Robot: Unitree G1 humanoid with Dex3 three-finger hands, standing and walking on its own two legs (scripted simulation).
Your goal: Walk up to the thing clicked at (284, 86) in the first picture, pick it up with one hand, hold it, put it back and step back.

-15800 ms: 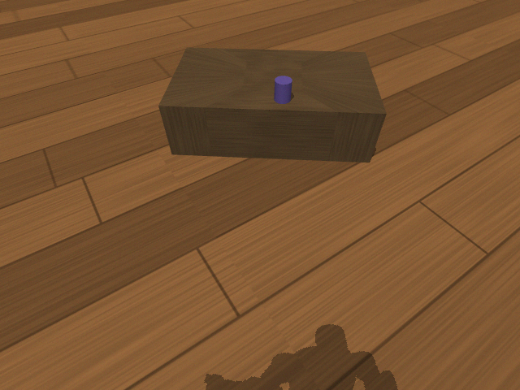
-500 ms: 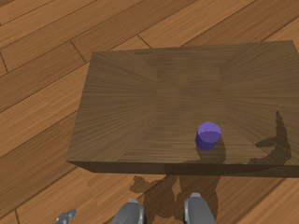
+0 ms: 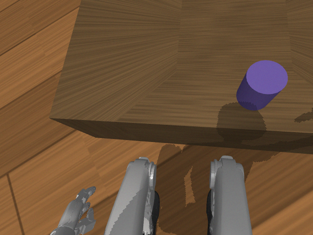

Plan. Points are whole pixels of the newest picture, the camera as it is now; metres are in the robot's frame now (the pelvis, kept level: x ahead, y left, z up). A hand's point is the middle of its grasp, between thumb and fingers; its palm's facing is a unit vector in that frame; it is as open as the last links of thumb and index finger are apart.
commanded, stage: close in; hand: right
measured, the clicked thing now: (258, 87) +0.47 -0.24 -0.08
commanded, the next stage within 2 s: rest palm in 0.64 s
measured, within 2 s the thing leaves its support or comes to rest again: neither
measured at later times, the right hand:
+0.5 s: hand (279, 89) +0.45 -0.27 -0.06, palm faces +0.20 +0.98 +0.00, open 17.2 cm
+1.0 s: hand (265, 91) +0.46 -0.24 -0.07, palm faces +0.19 +0.98 -0.01, open 17.0 cm
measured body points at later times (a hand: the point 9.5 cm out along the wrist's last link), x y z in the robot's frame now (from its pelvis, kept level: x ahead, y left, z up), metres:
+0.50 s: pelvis -0.02 +0.01 -0.07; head +0.19 -0.03 +0.33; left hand +0.09 +0.28 -0.19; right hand +0.44 -0.32 -0.06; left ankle +0.07 +0.13 -0.43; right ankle +0.07 -0.13 -0.43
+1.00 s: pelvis -0.01 +0.02 -0.07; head +0.19 -0.02 +0.33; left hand +0.12 +0.29 -0.20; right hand +0.44 -0.30 -0.07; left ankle +0.07 +0.13 -0.43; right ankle +0.07 -0.13 -0.43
